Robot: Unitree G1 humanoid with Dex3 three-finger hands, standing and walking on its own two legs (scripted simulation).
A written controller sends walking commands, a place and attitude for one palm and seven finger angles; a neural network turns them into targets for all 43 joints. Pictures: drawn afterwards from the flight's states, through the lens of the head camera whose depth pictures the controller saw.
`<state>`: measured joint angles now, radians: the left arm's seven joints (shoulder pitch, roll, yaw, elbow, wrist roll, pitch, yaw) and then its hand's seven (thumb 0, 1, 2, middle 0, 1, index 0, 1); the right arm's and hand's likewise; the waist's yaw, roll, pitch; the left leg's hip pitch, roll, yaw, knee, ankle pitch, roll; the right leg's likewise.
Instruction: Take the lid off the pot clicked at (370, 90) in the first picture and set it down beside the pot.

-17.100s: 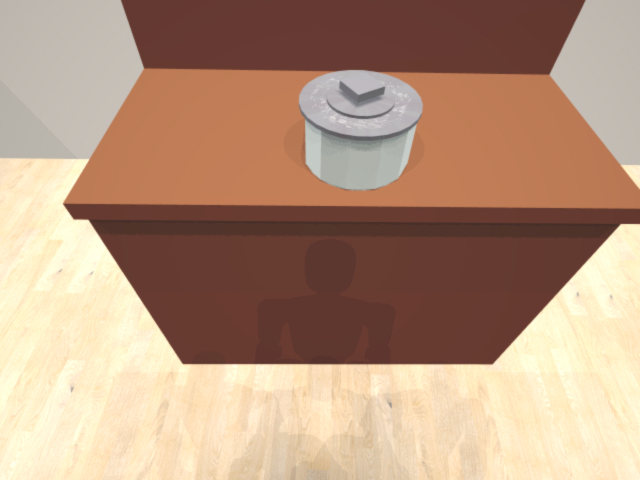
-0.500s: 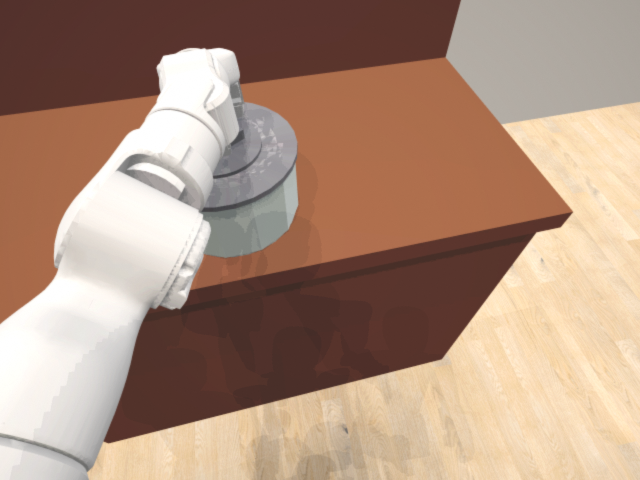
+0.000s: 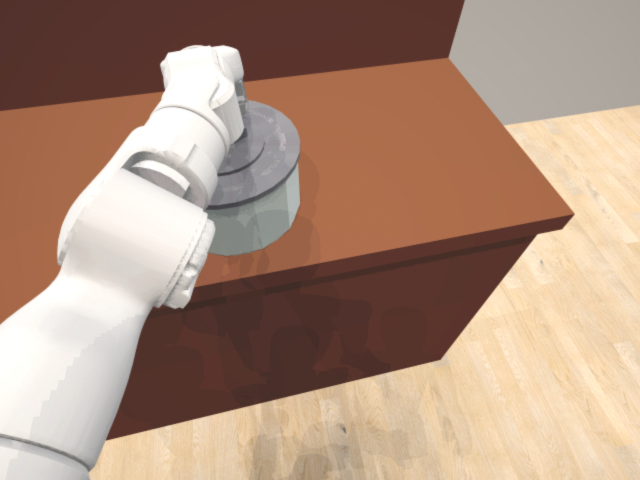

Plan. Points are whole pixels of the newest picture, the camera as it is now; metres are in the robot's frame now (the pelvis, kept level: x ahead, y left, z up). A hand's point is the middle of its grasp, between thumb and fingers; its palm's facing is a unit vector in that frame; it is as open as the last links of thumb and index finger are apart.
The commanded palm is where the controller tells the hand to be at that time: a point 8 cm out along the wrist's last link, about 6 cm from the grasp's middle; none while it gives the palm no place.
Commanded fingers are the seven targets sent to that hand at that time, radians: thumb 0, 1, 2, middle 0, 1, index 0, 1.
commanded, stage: lower the open fingers around the knob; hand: left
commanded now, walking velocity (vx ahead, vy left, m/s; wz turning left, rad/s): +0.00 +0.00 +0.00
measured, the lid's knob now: (217, 131) +0.53 +0.07 +0.15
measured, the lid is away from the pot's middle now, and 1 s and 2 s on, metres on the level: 0.00 0.00 0.00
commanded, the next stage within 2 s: raise the hand to come down again in 0.30 s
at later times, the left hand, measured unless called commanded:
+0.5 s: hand (221, 117) +0.51 +0.06 +0.18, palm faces -0.36 -0.07 -0.93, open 10.3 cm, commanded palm +0.52 +0.06 +0.22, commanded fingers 0.00 -0.19 1.13 -0.71 -0.25 -0.71 -0.25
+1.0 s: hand (220, 112) +0.52 +0.06 +0.18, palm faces -0.32 -0.08 -0.94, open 10.5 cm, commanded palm +0.52 +0.06 +0.24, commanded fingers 0.00 -0.18 1.10 -0.61 -0.45 -0.61 -0.45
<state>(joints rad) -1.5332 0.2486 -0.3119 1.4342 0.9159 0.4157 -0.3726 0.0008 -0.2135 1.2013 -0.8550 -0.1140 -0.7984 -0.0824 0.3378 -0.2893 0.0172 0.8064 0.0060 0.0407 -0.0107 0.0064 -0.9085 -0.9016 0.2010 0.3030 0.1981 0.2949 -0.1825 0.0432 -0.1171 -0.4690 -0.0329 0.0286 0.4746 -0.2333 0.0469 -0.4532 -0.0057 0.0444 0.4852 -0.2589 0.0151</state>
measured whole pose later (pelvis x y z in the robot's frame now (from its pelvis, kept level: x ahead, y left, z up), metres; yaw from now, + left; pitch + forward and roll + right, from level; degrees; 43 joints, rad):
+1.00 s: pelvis +0.01 -0.01 +0.00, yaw +0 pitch +12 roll +0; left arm -1.42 0.29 -0.27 1.33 0.93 0.34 -0.28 0.00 -0.17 1.09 -0.64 -0.43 -0.63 -0.43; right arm 0.33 -0.28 0.01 0.80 0.02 0.04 0.00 0.01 -0.91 -0.90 0.20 0.30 0.20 0.29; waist -0.17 0.06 -0.12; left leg -0.41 -0.02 0.03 0.43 -0.23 0.03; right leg -0.40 0.01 0.05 0.45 -0.26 0.00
